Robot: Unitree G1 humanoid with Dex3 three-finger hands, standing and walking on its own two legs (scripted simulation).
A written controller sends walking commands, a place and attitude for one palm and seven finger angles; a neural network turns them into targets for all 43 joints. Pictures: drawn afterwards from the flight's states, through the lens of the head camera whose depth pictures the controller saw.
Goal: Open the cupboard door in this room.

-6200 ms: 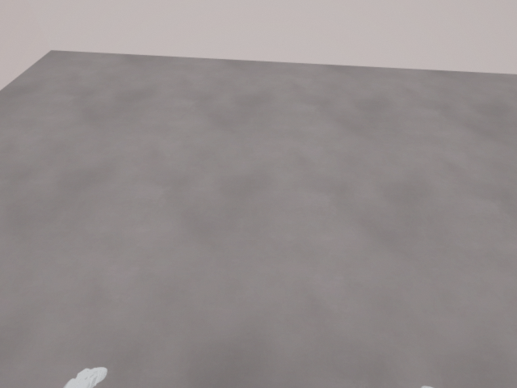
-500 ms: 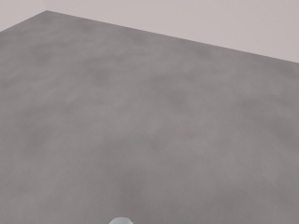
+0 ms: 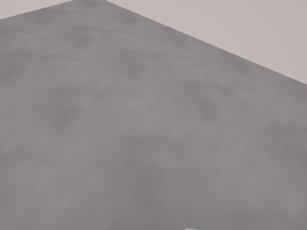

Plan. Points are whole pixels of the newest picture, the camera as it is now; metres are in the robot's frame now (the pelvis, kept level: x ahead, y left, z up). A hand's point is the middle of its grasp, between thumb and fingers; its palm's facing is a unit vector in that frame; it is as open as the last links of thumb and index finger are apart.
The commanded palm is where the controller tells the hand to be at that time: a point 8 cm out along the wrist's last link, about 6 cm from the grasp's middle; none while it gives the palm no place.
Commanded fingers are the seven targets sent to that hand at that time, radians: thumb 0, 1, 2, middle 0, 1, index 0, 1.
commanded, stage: turn or walk to find it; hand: left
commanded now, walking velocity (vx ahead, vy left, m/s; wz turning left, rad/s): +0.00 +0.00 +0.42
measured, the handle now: out of the picture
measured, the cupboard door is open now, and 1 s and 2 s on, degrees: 0 0 0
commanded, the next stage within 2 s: none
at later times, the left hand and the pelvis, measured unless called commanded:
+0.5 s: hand out of the picture -0.01 +0.14 -0.15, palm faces +0.24 -0.94 -0.26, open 7.4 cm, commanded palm none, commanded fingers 0.00 0.90 0.90 -0.20 -0.30 -0.20 -0.30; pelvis -0.05 -0.06 +0.00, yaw +14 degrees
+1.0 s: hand out of the picture -0.13 +0.21 -0.17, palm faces +0.47 -0.85 -0.24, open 7.4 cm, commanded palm none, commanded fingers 0.00 0.90 0.90 -0.20 -0.30 -0.20 -0.30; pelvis -0.09 -0.01 +0.00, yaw +25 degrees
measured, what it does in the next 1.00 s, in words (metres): steps on the spot, turning left: right foot, then left foot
